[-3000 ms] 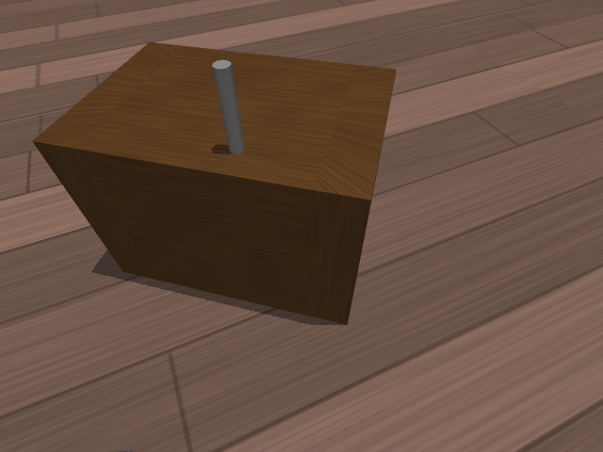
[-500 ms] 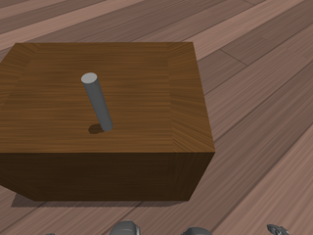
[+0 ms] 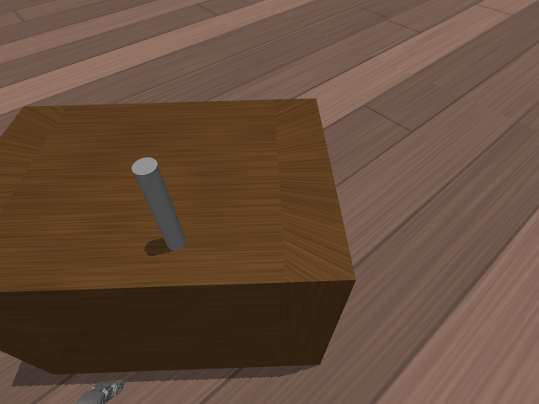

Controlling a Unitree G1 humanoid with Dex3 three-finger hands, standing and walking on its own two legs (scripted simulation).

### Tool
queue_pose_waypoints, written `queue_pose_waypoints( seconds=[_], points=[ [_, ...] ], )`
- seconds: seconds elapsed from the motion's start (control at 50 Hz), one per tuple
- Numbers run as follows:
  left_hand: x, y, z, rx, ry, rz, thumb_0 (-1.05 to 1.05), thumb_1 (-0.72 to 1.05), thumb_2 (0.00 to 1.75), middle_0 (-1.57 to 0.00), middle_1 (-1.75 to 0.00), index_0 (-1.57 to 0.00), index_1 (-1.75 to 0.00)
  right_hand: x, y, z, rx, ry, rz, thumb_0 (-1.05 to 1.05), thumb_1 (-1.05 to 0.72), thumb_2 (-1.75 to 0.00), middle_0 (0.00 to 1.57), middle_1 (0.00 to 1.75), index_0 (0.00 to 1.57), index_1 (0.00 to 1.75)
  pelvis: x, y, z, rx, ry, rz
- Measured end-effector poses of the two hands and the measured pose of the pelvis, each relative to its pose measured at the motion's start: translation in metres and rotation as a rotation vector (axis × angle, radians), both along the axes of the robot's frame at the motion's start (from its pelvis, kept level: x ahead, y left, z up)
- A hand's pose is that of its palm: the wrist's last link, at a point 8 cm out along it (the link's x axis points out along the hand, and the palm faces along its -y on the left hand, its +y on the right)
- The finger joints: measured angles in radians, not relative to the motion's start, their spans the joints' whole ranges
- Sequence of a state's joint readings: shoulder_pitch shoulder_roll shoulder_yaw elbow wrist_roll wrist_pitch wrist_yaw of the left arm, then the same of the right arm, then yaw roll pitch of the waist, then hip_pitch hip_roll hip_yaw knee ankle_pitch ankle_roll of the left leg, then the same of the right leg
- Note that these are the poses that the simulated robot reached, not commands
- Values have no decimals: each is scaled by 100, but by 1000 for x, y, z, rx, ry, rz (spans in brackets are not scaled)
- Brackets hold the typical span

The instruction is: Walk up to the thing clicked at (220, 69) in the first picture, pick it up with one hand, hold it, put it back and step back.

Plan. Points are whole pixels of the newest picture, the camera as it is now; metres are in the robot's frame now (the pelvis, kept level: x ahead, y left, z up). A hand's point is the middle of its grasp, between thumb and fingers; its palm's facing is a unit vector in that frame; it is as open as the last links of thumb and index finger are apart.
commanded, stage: walk up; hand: left
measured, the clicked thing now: (162, 209) +0.44 +0.22 -0.01
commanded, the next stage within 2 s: stand in 0.74 s
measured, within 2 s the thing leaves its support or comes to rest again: neither
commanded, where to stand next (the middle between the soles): +0.04 -0.01 m, yaw +3 degrees
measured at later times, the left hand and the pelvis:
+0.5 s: hand out of the picture +0.09 +0.26 -0.15, palm faces +0.02 -0.95 -0.31, open 7.4 cm; pelvis +0.01 +0.01 +0.01, yaw +0 degrees
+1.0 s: hand out of the picture +0.10 +0.27 -0.14, palm faces -0.01 -0.94 -0.33, open 7.4 cm; pelvis +0.02 +0.02 +0.01, yaw +1 degrees
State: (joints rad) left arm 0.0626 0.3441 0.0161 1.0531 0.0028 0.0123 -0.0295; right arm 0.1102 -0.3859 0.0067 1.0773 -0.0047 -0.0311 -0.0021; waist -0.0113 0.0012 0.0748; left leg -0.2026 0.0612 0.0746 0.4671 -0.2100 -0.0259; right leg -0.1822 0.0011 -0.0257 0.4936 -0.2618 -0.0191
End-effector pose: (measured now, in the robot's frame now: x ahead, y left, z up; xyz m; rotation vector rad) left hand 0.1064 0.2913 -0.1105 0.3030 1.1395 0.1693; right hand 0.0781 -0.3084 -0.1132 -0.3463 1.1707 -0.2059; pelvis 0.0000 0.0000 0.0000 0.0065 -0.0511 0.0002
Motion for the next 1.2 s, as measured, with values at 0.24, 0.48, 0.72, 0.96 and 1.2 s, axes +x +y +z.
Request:
queue_pose_waypoints(
  seconds=[0.24, 0.48, 0.72, 0.96, 1.2],
  points=[
    [-10, 4, 2, -13, 40, 42, 1, 90, 90, -20, -30, -21, -30, -3, 9, 4, 9, 34, 0, 1, -90, -90, 21, 30, 20, 30, 2, 2, 8, -8, 5, 2],
    [-27, 15, -2, -13, 96, 70, 1, 90, 90, -20, -30, -20, -30, 3, 19, 5, 11, 44, 2, 1, -90, -90, 21, 30, 20, 30, 7, 9, 9, -10, 14, 4],
    [-28, 18, -4, -17, 106, 76, 1, 90, 90, -20, -30, -20, -30, 18, 25, 8, 9, 24, 3, 1, -90, -90, 21, 30, 20, 30, 12, 14, 10, -10, 18, 8],
    [-17, 20, 2, 9, 77, 42, 1, 90, 90, -20, -30, -20, -30, 25, 32, 4, 39, 25, 1, 1, -90, -90, 21, 30, 20, 30, 17, 17, 11, -6, 11, 8],
    [-12, 24, 5, 23, 71, 34, 1, 90, 90, -20, -30, -20, -30, 17, 33, 2, 45, 52, -11, 1, -90, -90, 21, 30, 20, 30, 20, 18, 12, -4, 11, 9]
  ],
)
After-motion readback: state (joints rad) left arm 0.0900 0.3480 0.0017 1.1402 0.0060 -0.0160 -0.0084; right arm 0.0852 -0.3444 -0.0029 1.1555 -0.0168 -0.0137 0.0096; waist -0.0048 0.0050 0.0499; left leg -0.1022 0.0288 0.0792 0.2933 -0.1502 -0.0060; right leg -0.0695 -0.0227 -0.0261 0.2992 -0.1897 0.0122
